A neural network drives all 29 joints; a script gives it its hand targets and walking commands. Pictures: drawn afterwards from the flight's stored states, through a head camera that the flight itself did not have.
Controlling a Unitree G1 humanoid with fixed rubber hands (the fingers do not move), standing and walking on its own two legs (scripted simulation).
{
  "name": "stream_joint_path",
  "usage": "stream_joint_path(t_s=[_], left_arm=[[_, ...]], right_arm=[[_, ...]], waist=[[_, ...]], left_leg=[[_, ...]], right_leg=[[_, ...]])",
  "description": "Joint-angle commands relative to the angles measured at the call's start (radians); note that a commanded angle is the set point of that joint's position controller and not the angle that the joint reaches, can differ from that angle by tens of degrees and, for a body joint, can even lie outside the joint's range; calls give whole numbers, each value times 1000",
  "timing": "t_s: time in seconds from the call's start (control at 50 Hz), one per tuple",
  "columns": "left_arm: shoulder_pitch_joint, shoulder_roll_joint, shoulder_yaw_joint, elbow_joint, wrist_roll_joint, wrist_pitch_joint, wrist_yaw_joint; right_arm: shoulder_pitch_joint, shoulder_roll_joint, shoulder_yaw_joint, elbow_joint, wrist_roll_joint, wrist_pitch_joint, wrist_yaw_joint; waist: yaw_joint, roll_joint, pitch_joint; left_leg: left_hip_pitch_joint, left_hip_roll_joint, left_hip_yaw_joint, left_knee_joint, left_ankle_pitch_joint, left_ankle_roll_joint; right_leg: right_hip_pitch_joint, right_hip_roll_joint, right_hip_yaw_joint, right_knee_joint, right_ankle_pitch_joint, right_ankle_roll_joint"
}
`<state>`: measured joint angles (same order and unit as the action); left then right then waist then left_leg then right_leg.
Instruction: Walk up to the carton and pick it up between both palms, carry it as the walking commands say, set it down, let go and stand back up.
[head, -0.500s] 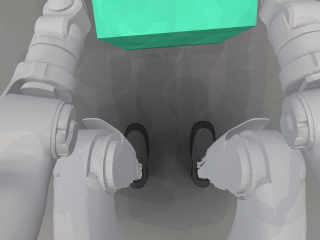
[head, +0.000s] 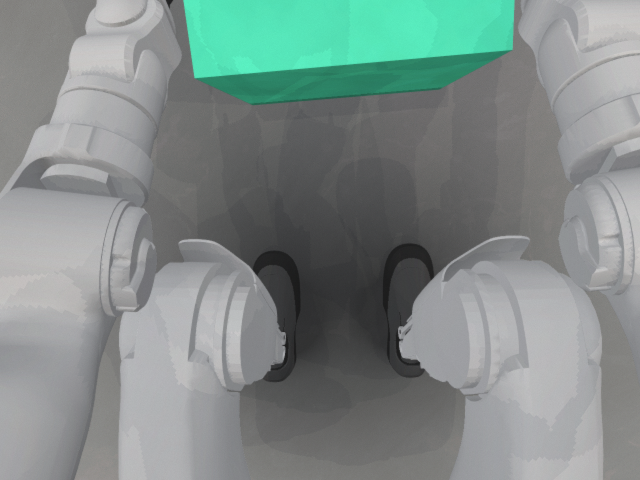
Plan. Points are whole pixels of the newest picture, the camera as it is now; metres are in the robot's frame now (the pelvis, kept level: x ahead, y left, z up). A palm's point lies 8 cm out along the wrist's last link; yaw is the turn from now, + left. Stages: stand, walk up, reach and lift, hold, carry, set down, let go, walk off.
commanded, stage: reach and lift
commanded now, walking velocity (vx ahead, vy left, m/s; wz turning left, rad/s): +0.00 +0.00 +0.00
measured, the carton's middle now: out of the picture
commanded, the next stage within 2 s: none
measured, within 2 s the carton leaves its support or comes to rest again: leaves its support in 0.44 s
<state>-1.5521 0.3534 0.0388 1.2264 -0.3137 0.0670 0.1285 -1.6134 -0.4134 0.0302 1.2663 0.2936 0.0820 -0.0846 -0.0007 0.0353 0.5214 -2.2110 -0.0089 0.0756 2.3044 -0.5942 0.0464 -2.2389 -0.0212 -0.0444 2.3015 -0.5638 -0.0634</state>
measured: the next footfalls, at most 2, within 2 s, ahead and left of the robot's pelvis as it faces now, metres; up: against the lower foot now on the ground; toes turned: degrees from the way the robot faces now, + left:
none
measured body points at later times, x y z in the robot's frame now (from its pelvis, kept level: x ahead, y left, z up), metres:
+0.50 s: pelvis +0.00 +0.00 +0.01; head +0.37 -0.02 +0.26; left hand +0.56 +0.15 -0.15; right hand +0.57 -0.19 -0.15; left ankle +0.12 +0.11 -0.31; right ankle +0.12 -0.10 -0.31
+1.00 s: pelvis -0.01 +0.00 +0.05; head +0.36 -0.01 +0.30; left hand +0.56 +0.17 -0.09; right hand +0.57 -0.18 -0.09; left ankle +0.12 +0.11 -0.31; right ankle +0.12 -0.11 -0.31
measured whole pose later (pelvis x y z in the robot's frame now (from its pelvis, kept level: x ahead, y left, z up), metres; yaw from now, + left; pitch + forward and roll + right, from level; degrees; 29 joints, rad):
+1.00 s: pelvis -0.01 +0.00 +0.05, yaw -1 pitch +27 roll +1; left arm -1.40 0.29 0.23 0.76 -0.16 0.32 0.16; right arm -1.47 -0.36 -0.16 0.85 0.11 0.31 -0.09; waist 0.01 0.02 0.54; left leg -2.04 -0.08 0.03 2.16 -0.59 0.00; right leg -2.05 0.04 -0.01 2.15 -0.52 -0.02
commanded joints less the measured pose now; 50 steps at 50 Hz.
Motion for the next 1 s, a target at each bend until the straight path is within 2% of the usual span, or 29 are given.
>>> stream_joint_path(t_s=[0.0,0.02,0.04,0.1,0.12,0.14,0.22,0.28,0.3,0.36,0.42,0.48,0.5,0.54,0.58,0.6,0.64,0.7,0.72,0.74,0.76,0.78,0.82,0.86,0.9,0.92,0.94,0.96,0.98], left_arm=[[-595,-870,-161,-319,8,42,-280],[-597,-909,-177,-314,1,51,-289],[-603,-891,-163,-325,10,57,-292],[-604,-916,-181,-346,-11,68,-305],[-609,-927,-171,-346,-6,73,-300],[-659,-910,-198,-380,-21,67,-293],[-635,-954,-213,-447,-34,82,-281],[-689,-948,-244,-539,-71,69,-262],[-705,-921,-239,-557,-57,70,-255],[-742,-951,-278,-653,-98,71,-243],[-738,-929,-239,-684,-61,78,-228],[-777,-901,-235,-751,-62,80,-216],[-784,-885,-251,-746,-46,85,-209],[-765,-883,-204,-688,-11,93,-202],[-708,-898,-169,-567,14,112,-220],[-655,-897,-110,-456,52,118,-234],[-636,-959,-109,-458,62,144,-260],[-815,-969,-170,-747,15,143,-253],[-797,-983,-176,-785,-2,144,-244],[-814,-992,-210,-783,-29,155,-240],[-743,-957,-180,-518,26,179,-255],[-673,-959,-57,-386,106,195,-273],[-617,-1043,-104,-500,111,211,-306],[-846,-1070,-221,-940,-5,190,-291],[-857,-1031,-269,-990,-49,189,-255],[-884,-1002,-279,-914,-51,200,-255],[-661,-1035,-209,-386,56,252,-274],[-756,-1029,-157,-567,73,226,-282],[-743,-1094,-212,-696,53,234,-286]], right_arm=[[-495,944,146,-292,9,46,288],[-455,941,134,-259,-18,53,297],[-482,931,129,-267,-7,62,304],[-443,938,115,-262,-25,77,312],[-494,946,134,-310,1,71,309],[-492,924,122,-291,-9,74,311],[-514,937,151,-411,10,72,304],[-588,942,184,-488,27,73,276],[-539,975,180,-463,32,78,271],[-564,969,183,-548,25,81,249],[-587,985,201,-588,32,91,240],[-619,988,193,-630,34,102,229],[-636,974,213,-648,47,99,221],[-595,1004,199,-541,38,114,217],[-568,1013,149,-429,-13,129,227],[-532,1013,114,-331,-43,140,239],[-575,1025,127,-394,-42,147,258],[-679,1040,173,-656,-2,140,237],[-643,1066,174,-639,3,157,230],[-615,1066,150,-601,2,161,226],[-534,1056,104,-314,-60,182,243],[-472,1043,4,-164,-126,205,265],[-452,1094,39,-345,-138,211,295],[-614,1089,147,-772,-69,193,267],[-656,1063,195,-856,-2,187,234],[-645,1053,171,-770,-25,191,236],[-485,1061,94,-208,-106,232,262],[-516,1049,45,-397,-134,224,267],[-521,1083,60,-548,-138,222,282]], waist=[[17,-62,-1115],[-27,-76,-1096],[4,-65,-1086],[-33,-68,-1078],[1,-37,-1137],[-41,-34,-1143],[-10,-29,-1331],[-30,-54,-1556],[-1,-62,-1600],[-45,-63,-1778],[30,-57,-1824],[30,-94,-1855],[74,-61,-1891],[97,-63,-1799],[57,-108,-1591],[84,-95,-1387],[72,-107,-1408],[73,-78,-1974],[75,-80,-2066],[24,-60,-2110],[30,-56,-1750],[23,-66,-1382],[7,-53,-1458],[-10,-57,-2156],[2,-37,-2458],[-23,-34,-2412],[-40,-8,-1637],[-29,-34,-1592],[-60,-25,-1811]], left_leg=[[477,-98,-54,-176,234,-5],[449,-90,-77,-172,237,2],[475,-94,-67,-188,227,5],[450,-95,-62,-184,202,0],[484,-91,-52,-178,212,1],[518,-86,-56,-171,209,-4],[598,-90,-68,-168,325,-8],[676,-102,-51,-162,418,-6],[666,-100,-42,-153,431,-4],[729,-109,-49,-166,504,-8],[727,-116,-30,-178,511,-4],[714,-115,-45,-203,466,8],[731,-110,-22,-203,470,-6],[694,-114,-6,-234,399,-5],[564,-105,-33,-269,254,-1],[464,-108,-17,-279,158,1],[516,-104,-36,-302,149,4],[737,-120,1,-274,385,-28],[788,-125,-12,-287,438,-26],[828,-124,-29,-312,427,-18],[607,-105,-22,-320,215,-13],[483,-99,-21,-361,95,-5],[520,-101,-38,-372,134,-19],[828,-131,-14,-312,494,-50],[989,-133,-22,-302,667,-40],[972,-128,-39,-319,558,-26],[601,-95,-69,-396,129,-7],[645,-91,-41,-359,228,-6],[723,-103,-72,-386,244,-18]], right_leg=[[553,93,51,-176,215,17],[525,89,49,-157,230,14],[521,86,43,-160,220,18],[523,83,31,-166,196,6],[541,86,33,-165,194,14],[514,80,23,-162,192,4],[617,89,47,-156,288,1],[755,99,30,-155,395,14],[767,105,39,-153,423,9],[860,118,31,-157,502,9],[887,128,49,-166,521,18],[887,129,40,-162,496,20],[922,127,54,-176,497,21],[877,135,47,-212,414,28],[759,120,39,-235,276,15],[633,123,47,-262,161,13],[665,121,35,-277,132,23],[994,131,36,-260,412,24],[1012,147,35,-251,454,31],[1022,148,20,-256,446,33],[801,134,38,-285,236,11],[598,125,15,-311,95,1],[681,120,25,-326,120,3],[1087,142,35,-293,519,20],[1160,161,19,-255,685,41],[1108,155,38,-282,563,22],[693,133,28,-322,147,-4],[625,116,13,-320,193,-13],[755,118,18,-347,215,-11]])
